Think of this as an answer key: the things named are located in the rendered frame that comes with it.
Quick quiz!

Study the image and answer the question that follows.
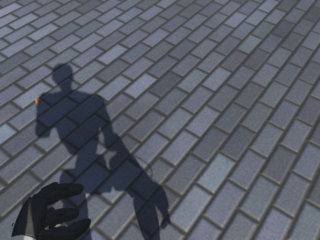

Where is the left robot hand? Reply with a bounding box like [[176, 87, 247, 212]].
[[11, 182, 91, 240]]

